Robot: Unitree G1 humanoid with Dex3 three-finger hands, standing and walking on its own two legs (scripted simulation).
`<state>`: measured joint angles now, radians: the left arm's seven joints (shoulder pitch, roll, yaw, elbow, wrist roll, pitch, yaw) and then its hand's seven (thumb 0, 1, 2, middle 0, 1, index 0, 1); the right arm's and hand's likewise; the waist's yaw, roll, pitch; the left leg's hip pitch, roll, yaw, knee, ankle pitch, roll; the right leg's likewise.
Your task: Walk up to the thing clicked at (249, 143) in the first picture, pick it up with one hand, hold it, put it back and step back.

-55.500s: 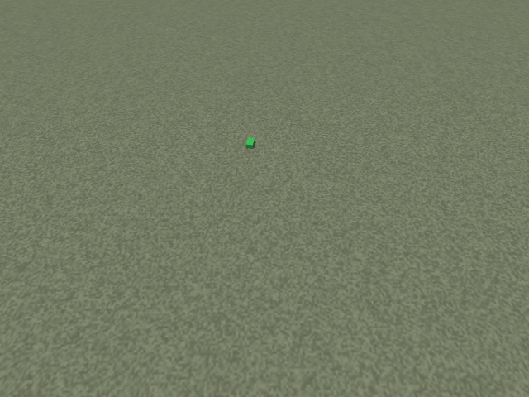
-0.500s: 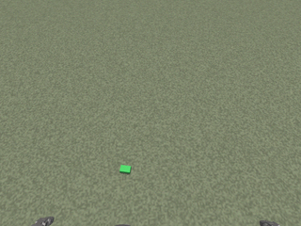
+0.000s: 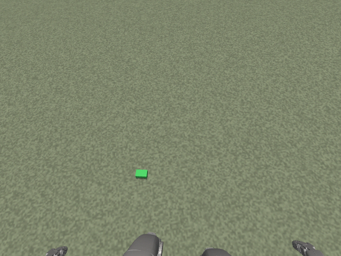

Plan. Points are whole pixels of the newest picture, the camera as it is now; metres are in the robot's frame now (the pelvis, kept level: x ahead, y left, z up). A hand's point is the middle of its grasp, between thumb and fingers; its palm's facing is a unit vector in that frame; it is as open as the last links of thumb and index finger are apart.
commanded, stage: step back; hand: left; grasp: from above
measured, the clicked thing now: (141, 173) +0.58 +0.22 -0.74
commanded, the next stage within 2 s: none
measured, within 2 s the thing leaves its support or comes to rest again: neither
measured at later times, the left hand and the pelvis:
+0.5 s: hand out of the picture -0.05 +0.29 -0.15, palm faces +0.02 -0.92 -0.38, open 7.4 cm; pelvis -0.13 +0.01 +0.01, yaw +0 degrees
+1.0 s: hand out of the picture -0.17 +0.26 -0.14, palm faces +0.05 -0.90 -0.43, open 7.4 cm; pelvis -0.29 -0.01 -0.01, yaw +4 degrees
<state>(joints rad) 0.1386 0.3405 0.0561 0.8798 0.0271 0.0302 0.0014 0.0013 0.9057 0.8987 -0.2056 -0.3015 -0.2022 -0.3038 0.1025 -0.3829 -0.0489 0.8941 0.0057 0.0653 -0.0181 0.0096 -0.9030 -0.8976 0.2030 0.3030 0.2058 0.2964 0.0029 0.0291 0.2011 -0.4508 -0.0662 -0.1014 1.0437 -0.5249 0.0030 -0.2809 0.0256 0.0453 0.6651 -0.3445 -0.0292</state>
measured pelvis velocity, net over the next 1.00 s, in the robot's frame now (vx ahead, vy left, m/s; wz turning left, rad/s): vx -0.29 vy -0.01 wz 0.08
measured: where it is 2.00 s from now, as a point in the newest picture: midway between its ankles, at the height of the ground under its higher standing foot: outside the picture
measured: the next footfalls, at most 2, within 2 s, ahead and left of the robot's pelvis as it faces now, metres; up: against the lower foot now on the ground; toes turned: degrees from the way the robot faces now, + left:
left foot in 0.26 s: -0.03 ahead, +0.13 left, +0.00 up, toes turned +1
right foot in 0.64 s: -0.18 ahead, -0.14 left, +0.00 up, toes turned +0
